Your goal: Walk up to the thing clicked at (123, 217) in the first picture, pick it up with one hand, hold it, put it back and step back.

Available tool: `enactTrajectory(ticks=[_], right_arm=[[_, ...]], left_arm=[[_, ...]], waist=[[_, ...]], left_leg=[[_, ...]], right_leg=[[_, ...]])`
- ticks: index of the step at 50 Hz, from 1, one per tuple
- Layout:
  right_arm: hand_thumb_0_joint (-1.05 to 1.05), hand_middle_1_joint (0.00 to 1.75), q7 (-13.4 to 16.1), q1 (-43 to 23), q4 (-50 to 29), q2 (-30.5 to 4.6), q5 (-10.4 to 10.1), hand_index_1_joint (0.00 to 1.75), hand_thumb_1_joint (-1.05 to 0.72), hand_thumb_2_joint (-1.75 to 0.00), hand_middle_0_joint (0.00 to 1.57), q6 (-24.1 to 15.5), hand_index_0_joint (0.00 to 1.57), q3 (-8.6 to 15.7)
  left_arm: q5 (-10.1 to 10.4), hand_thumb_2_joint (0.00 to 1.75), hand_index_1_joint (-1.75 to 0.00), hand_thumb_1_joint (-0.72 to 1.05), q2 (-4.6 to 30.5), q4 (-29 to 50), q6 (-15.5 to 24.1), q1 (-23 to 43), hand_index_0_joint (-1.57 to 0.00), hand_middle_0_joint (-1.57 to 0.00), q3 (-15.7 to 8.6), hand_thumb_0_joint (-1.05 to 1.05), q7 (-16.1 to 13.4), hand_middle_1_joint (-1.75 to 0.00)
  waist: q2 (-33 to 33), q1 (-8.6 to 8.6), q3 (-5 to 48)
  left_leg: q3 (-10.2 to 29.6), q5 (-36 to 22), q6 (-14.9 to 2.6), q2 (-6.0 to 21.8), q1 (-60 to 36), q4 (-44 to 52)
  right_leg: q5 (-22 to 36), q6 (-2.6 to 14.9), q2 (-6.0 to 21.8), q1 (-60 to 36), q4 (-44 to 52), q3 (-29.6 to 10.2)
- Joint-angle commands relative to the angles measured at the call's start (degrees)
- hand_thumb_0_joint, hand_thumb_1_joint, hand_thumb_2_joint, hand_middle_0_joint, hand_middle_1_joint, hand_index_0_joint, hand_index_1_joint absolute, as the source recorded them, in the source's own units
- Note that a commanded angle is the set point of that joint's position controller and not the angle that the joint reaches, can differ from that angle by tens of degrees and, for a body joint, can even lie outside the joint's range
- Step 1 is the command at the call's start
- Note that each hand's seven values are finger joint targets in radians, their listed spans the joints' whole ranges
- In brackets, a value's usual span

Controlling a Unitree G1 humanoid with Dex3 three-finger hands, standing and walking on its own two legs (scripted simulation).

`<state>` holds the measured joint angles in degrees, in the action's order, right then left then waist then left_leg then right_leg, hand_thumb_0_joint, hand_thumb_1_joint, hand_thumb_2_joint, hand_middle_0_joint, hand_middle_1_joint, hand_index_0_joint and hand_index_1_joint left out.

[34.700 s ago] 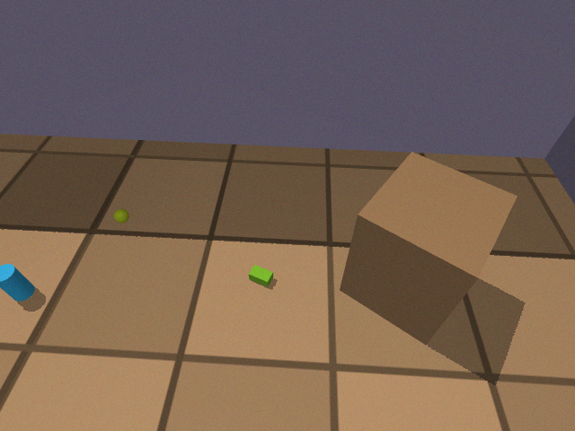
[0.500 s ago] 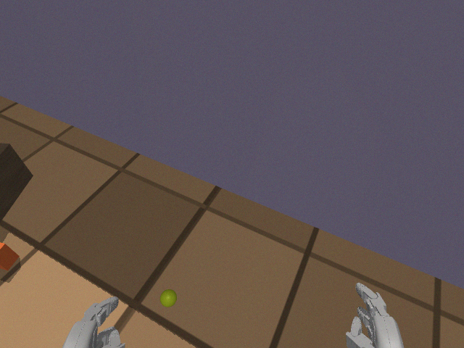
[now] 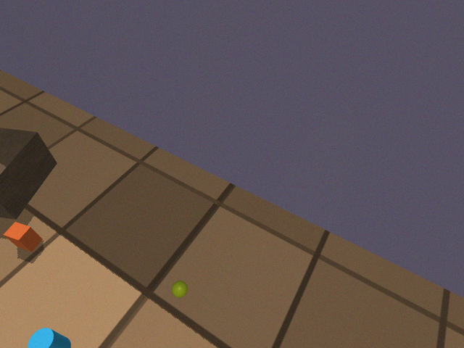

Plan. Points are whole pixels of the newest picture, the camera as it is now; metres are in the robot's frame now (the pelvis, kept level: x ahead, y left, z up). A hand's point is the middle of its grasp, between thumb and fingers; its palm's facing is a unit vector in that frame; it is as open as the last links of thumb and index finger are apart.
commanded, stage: stand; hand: left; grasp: from above
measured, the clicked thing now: (179, 289) +0.46 +0.22 -0.72
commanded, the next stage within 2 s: none
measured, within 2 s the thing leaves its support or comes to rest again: neither
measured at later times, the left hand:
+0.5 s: hand out of the picture +0.04 +0.23 -0.14, palm faces +0.03 -0.94 -0.34, open 7.4 cm
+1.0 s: hand out of the picture +0.06 +0.22 -0.13, palm faces +0.01 -0.94 -0.34, open 7.4 cm
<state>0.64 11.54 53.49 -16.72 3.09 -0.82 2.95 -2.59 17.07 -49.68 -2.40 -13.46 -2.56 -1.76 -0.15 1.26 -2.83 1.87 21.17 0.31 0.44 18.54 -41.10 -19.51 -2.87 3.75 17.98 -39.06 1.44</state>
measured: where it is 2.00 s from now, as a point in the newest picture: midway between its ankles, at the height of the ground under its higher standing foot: outside the picture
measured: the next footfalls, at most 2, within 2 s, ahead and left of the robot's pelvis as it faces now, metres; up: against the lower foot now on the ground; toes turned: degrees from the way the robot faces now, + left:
none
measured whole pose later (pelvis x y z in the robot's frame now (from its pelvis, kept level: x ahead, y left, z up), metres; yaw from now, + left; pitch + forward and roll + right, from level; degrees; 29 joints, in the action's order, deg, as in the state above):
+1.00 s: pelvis +0.00 -0.02 +0.03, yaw +0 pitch -4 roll +0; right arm 0.4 8.3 64.8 -18.1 1.4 0.3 1.1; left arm -1.3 17.8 -66.0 -0.1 -7.0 -1.8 -0.6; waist 0.9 0.3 -4.3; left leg 2.1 11.3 2.1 2.0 6.0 -21.1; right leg -10.4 -1.4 2.1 6.1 -20.5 2.4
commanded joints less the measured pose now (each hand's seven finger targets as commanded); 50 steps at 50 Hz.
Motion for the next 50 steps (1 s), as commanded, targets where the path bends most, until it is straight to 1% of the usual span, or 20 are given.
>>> enactTrajectory(ticks=[1,3,4,10,16,17,19,24,25,27,30,38,39,40,43,44,45,48,49,50], right_arm=[[0.0,0.3,1.38,-2.47,-1.94,-9.84,-0.8,0.3,-0.9,-0.9,0.2,-1.17,0.2,1.96],[0.0,0.3,1.5,-2.26,-0.45,-10.28,-0.97,0.3,-0.9,-0.9,0.2,-0.81,0.2,1.71],[0.0,0.3,1.58,-2.56,0.28,-10.45,-1.05,0.3,-0.9,-0.9,0.2,-0.72,0.2,1.71],[0.0,0.3,1.35,-3.11,3.29,-10.75,-1.42,0.3,-0.9,-0.9,0.2,-0.12,0.2,1.56],[0.0,0.3,1.05,-3.83,5.03,-10.5,-1.51,0.3,-0.9,-0.9,0.2,0.12,0.2,1.39],[0.0,0.3,1.05,-3.61,5.31,-10.7,-1.6,0.3,-0.9,-0.9,0.2,0.02,0.2,1.34],[0.0,0.3,1.01,-3.48,5.87,-10.24,-1.51,0.3,-0.9,-0.9,0.2,0.13,0.2,1.02],[0.0,0.3,1.04,-3.83,6.65,-10.58,-1.64,0.3,-0.9,-0.9,0.2,0.06,0.2,0.7],[0.0,0.3,0.98,-4.45,6.7,-10.68,-1.68,0.3,-0.9,-0.9,0.2,-0.05,0.2,0.66],[0.0,0.3,1.04,-3.92,7.09,-10.9,-1.57,0.3,-0.9,-0.9,0.2,0.02,0.2,0.51],[0.0,0.3,1.0,-4.94,7.17,-11.07,-1.78,0.3,-0.9,-0.9,0.2,-0.01,0.2,0.33],[0.0,0.3,0.82,-4.88,7.68,-12.03,-1.81,0.3,-0.9,-0.9,0.2,0.1,0.2,0.25],[0.0,0.3,0.72,-5.06,7.52,-12.01,-1.79,0.3,-0.9,-0.9,0.2,0.03,0.2,0.24],[0.0,0.3,0.7,-4.55,7.83,-12.2,-1.91,0.3,-0.9,-0.9,0.2,0.05,0.2,0.22],[0.0,0.3,0.76,-5.0,7.83,-12.11,-1.82,0.3,-0.9,-0.9,0.2,-0.17,0.2,0.06],[0.0,0.3,0.77,-5.22,8.0,-12.22,-1.86,0.3,-0.9,-0.9,0.2,-0.17,0.2,-0.01],[0.0,0.3,0.76,-4.93,8.08,-12.05,-1.74,0.3,-0.9,-0.9,0.2,-0.16,0.2,-0.14],[0.0,0.3,0.76,-5.63,7.95,-12.43,-1.93,0.3,-0.9,-0.9,0.2,-0.21,0.2,-0.17],[0.0,0.3,0.75,-5.71,7.86,-12.75,-1.9,0.3,-0.9,-0.9,0.2,-0.32,0.2,-0.08],[0.0,0.3,0.78,-5.08,8.11,-12.51,-1.97,0.3,-0.9,-0.9,0.2,-0.27,0.2,-0.24]], left_arm=[[0.44,0.9,-0.3,0.9,9.16,-0.29,3.02,2.44,-0.2,-0.2,-2.43,0.0,-0.84,-0.3],[0.59,0.9,-0.3,0.9,9.17,-2.22,2.76,3.46,-0.2,-0.2,-2.15,0.0,-0.88,-0.3],[0.73,0.9,-0.3,0.9,9.17,-3.45,2.62,2.84,-0.2,-0.2,-2.05,0.0,-0.87,-0.3],[0.62,0.9,-0.3,0.9,9.74,-8.35,2.8,3.16,-0.2,-0.2,-1.55,0.0,-0.61,-0.3],[0.54,0.9,-0.3,0.9,10.41,-10.68,3.18,4.02,-0.2,-0.2,-1.38,0.0,-0.65,-0.3],[0.69,0.9,-0.3,0.9,10.56,-10.93,3.24,4.14,-0.2,-0.2,-1.41,0.0,-0.61,-0.3],[0.75,0.9,-0.3,0.9,10.75,-11.34,3.27,4.91,-0.2,-0.2,-1.42,0.0,-0.57,-0.3],[1.01,0.9,-0.3,0.9,10.99,-12.21,3.34,5.43,-0.2,-0.2,-1.42,0.0,-0.51,-0.3],[1.01,0.9,-0.3,0.9,11.12,-12.33,3.42,5.42,-0.2,-0.2,-1.4,0.0,-0.51,-0.3],[1.16,0.9,-0.3,0.9,11.41,-12.21,3.51,6.67,-0.2,-0.2,-1.58,0.0,-0.49,-0.3],[1.2,0.9,-0.3,0.9,11.25,-13.11,3.39,6.09,-0.2,-0.2,-1.52,0.0,-0.38,-0.3],[1.08,0.9,-0.3,0.9,12.34,-13.27,3.24,7.87,-0.2,-0.2,-1.63,0.0,0.11,-0.3],[1.11,0.9,-0.3,0.9,12.42,-13.04,3.35,8.07,-0.2,-0.2,-1.61,0.0,0.15,-0.3],[1.2,0.9,-0.3,0.9,12.42,-13.11,3.39,8.18,-0.2,-0.2,-1.59,0.0,0.2,-0.3],[1.29,0.9,-0.3,0.9,12.5,-13.01,3.53,8.32,-0.2,-0.2,-1.61,0.0,0.22,-0.3],[1.38,0.9,-0.3,0.9,12.39,-13.2,3.44,8.41,-0.2,-0.2,-1.57,0.0,0.24,-0.3],[1.44,0.9,-0.3,0.9,12.22,-13.24,3.51,8.46,-0.2,-0.2,-1.56,0.0,0.26,-0.3],[1.51,0.9,-0.3,0.9,12.46,-13.39,3.51,8.54,-0.2,-0.2,-1.55,0.0,0.34,-0.3],[1.48,0.9,-0.3,0.9,12.35,-13.36,3.57,8.42,-0.2,-0.2,-1.46,0.0,0.36,-0.3],[1.52,0.9,-0.3,0.9,12.5,-13.33,3.52,8.92,-0.2,-0.2,-1.49,0.0,0.39,-0.3]], waist=[[1.06,-0.27,5.17],[1.76,-0.6,2.83],[2.42,-0.25,2.64],[2.07,-0.44,-0.5],[-0.04,-0.49,-0.74],[0.19,-0.62,-0.27],[0.1,-0.66,-1.06],[0.18,-0.57,0.02],[0.27,-0.28,0.22],[0.54,-0.61,0.5],[0.59,-0.24,0.04],[0.46,-0.57,-1.08],[0.56,-0.47,-0.39],[0.51,-0.63,-0.51],[1.25,-0.6,1.19],[1.31,-0.6,0.57],[1.14,-0.6,1.21],[0.76,-0.47,0.95],[0.61,-0.49,2.11],[0.46,-0.86,1.82]], left_leg=[[4.97,-16.87,-2.73,3.35,-5.01,12.15],[5.48,-13.45,-2.5,3.75,-4.53,15.72],[5.74,-12.46,-2.52,4.11,-5.84,16.78],[5.92,-5.47,-1.95,4.22,-5.63,21.67],[5.03,-8.61,-1.49,4.05,-8.18,22.15],[5.01,-9.77,-1.64,4.29,-8.72,22.04],[4.85,-9.66,-1.42,4.16,-8.27,22.57],[4.49,-12.21,-1.31,4.74,-9.38,22.92],[4.62,-14.09,-1.22,4.85,-10.36,23.01],[4.14,-14.01,-1.37,4.94,-9.35,22.97],[4.33,-13.78,-1.32,5.13,-10.11,23.41],[4.1,-9.49,-1.0,5.09,-8.93,24.29],[4.06,-11.07,-1.11,5.27,-9.35,24.16],[4.12,-10.18,-1.06,5.21,-8.81,24.22],[4.04,-13.8,-1.18,5.73,-10.08,24.0],[3.97,-12.65,-1.01,5.57,-9.77,24.23],[3.88,-13.63,-1.31,5.85,-9.8,24.15],[4.0,-14.34,-1.15,5.85,-10.47,24.55],[3.85,-16.2,-1.29,6.09,-11.61,24.03],[3.67,-15.56,-1.15,5.97,-10.96,24.21]], right_leg=[[14.19,4.02,2.22,-6.54,10.18,-2.67],[11.1,3.73,2.0,-7.2,12.1,-2.57],[10.03,3.64,2.0,-7.4,12.96,-2.48],[6.41,3.08,2.07,-9.19,17.47,-2.34],[6.06,2.89,2.75,-9.45,20.35,-2.9],[7.59,2.95,3.04,-10.02,20.77,-3.21],[7.23,2.85,3.01,-10.18,21.05,-3.2],[9.78,2.97,3.42,-11.5,21.79,-3.44],[10.48,2.95,3.37,-11.48,21.8,-3.3],[11.97,2.95,3.63,-12.74,22.03,-3.61],[11.05,2.81,3.36,-12.47,22.37,-3.23],[5.69,2.9,2.99,-11.08,23.66,-3.66],[6.63,3.13,3.21,-11.57,23.64,-3.75],[6.31,3.03,3.23,-11.77,23.79,-3.98],[10.67,3.25,3.53,-12.68,22.91,-3.74],[10.1,3.08,3.27,-12.37,23.04,-3.75],[11.77,3.31,3.63,-13.3,22.77,-3.78],[10.94,3.11,3.2,-12.53,22.8,-3.39],[12.87,3.23,3.52,-12.81,22.79,-3.62],[12.8,3.21,3.47,-12.92,22.8,-3.59]])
